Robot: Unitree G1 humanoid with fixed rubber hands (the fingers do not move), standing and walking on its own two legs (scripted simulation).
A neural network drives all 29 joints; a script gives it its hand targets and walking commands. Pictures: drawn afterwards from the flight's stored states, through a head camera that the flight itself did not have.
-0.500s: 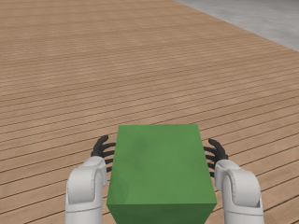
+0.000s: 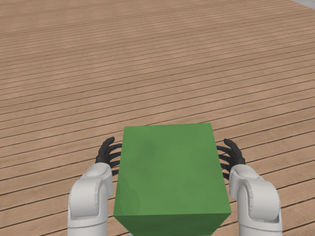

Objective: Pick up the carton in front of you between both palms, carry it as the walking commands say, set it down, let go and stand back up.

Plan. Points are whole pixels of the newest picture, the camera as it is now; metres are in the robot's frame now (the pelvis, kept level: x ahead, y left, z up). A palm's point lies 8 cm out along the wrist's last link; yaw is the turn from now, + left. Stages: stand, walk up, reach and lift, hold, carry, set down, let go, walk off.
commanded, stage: carry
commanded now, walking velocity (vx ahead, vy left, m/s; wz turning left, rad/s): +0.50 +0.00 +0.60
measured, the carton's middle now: (169, 184) +0.27 +0.00 -0.01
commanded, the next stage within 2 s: none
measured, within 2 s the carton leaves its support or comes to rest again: neither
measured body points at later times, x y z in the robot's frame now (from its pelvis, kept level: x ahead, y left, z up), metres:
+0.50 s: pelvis +0.32 +0.06 +0.00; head +0.33 +0.08 +0.45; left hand +0.56 +0.27 +0.07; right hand +0.63 -0.02 +0.08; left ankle +0.26 +0.10 -0.75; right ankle +0.46 -0.11 -0.69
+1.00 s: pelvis +0.64 +0.08 +0.00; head +0.65 +0.07 +0.45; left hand +0.85 +0.32 +0.08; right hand +0.96 +0.03 +0.07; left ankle +0.67 +0.25 -0.70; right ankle +0.63 -0.01 -0.75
